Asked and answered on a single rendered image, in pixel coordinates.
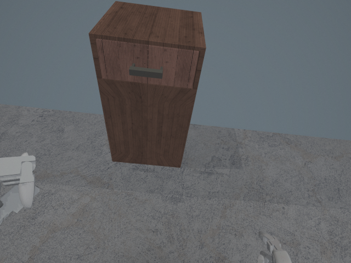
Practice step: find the left robot hand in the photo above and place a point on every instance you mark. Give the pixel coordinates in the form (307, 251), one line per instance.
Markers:
(17, 171)

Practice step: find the right robot hand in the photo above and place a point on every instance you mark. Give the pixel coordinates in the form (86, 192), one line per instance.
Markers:
(274, 246)

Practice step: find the drawer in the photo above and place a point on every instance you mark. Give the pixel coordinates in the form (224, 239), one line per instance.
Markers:
(179, 65)

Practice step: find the handle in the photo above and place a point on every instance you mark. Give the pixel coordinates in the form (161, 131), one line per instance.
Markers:
(145, 72)

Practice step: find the cabinet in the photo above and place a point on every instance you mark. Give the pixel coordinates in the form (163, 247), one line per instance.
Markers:
(148, 123)

